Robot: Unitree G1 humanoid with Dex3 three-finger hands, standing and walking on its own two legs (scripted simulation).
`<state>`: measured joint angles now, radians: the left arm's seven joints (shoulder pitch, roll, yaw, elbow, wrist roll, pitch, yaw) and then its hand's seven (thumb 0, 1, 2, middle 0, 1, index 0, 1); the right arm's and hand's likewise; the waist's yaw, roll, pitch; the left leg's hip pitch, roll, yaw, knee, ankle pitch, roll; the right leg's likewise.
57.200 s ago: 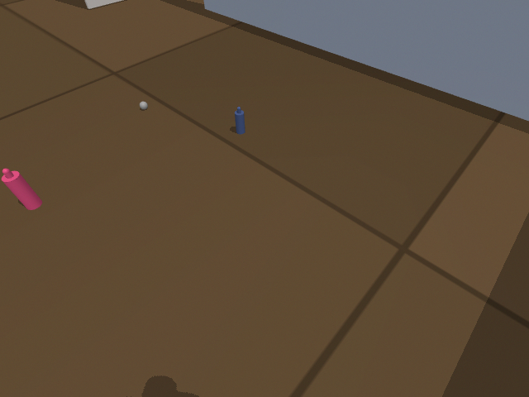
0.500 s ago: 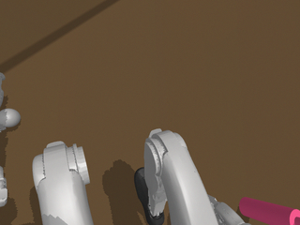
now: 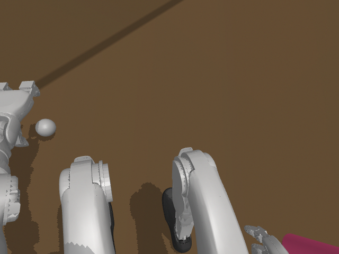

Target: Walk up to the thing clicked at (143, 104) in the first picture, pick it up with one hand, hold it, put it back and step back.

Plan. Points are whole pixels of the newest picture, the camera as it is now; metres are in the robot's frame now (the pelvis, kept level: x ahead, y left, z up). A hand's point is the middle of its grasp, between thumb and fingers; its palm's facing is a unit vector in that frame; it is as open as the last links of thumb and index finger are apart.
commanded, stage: withdraw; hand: left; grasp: from above
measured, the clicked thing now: (45, 127) +0.45 +0.32 -0.31
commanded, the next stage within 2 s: home in 0.12 s
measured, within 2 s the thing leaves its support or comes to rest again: neither
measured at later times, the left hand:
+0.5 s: hand (7, 122) +0.39 +0.31 -0.06, palm faces -0.36 -0.25 -0.90, open 11.4 cm
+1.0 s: hand out of the picture +0.25 +0.25 +0.15, palm faces -0.02 -0.88 -0.47, open 7.4 cm
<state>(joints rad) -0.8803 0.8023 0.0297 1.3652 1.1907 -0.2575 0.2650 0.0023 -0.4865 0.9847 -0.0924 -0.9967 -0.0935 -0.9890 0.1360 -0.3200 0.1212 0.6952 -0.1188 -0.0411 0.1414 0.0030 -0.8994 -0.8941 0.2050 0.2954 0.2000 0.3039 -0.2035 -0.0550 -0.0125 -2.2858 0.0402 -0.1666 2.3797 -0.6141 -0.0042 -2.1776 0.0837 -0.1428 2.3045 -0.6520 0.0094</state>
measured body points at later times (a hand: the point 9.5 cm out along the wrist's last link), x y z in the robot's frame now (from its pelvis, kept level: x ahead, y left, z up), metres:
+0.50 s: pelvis +0.01 +0.00 +0.06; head +0.21 +0.04 +0.47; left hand +0.41 +0.32 -0.01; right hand +0.13 -0.24 -0.07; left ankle +0.10 +0.13 -0.30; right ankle +0.11 -0.11 -0.30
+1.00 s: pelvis +0.03 +0.01 +0.25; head +0.14 +0.05 +0.68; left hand +0.24 +0.30 +0.18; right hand +0.27 -0.20 +0.16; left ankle +0.09 +0.13 -0.30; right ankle +0.11 -0.11 -0.30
